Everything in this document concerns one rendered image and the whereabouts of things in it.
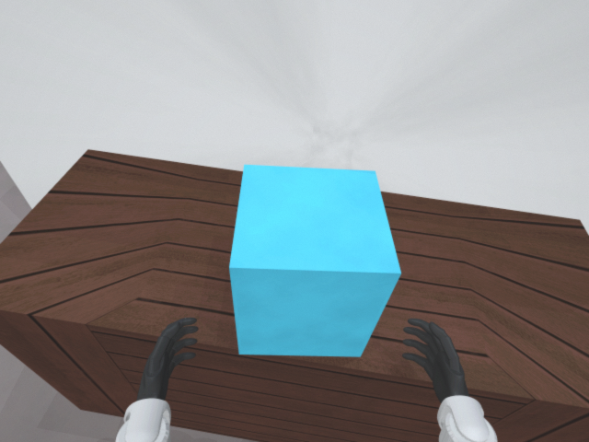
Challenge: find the robot left hand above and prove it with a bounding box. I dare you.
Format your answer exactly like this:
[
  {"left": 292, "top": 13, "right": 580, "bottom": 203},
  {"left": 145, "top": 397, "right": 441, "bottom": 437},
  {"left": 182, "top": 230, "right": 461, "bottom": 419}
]
[{"left": 136, "top": 318, "right": 199, "bottom": 401}]

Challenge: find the robot right forearm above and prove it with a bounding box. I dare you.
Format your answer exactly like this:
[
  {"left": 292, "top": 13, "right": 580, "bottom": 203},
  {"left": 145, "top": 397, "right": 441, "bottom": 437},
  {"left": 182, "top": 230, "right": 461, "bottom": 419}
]
[{"left": 437, "top": 395, "right": 497, "bottom": 442}]

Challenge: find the pedestal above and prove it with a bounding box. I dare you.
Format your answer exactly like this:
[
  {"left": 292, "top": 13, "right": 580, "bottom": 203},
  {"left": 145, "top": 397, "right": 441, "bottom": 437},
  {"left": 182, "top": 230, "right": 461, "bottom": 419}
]
[{"left": 0, "top": 149, "right": 589, "bottom": 442}]

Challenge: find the robot left forearm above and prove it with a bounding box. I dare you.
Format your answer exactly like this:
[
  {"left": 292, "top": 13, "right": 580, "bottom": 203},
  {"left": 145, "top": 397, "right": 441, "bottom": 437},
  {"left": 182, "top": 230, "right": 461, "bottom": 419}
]
[{"left": 116, "top": 398, "right": 171, "bottom": 442}]

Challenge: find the carton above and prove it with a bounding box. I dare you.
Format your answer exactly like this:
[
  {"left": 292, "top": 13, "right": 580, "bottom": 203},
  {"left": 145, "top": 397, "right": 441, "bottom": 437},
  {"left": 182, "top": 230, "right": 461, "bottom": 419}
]
[{"left": 229, "top": 165, "right": 401, "bottom": 357}]

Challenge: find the robot right hand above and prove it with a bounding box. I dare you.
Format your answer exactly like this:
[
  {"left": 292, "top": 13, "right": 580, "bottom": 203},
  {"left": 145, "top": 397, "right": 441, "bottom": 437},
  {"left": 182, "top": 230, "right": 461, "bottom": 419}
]
[{"left": 402, "top": 319, "right": 469, "bottom": 403}]

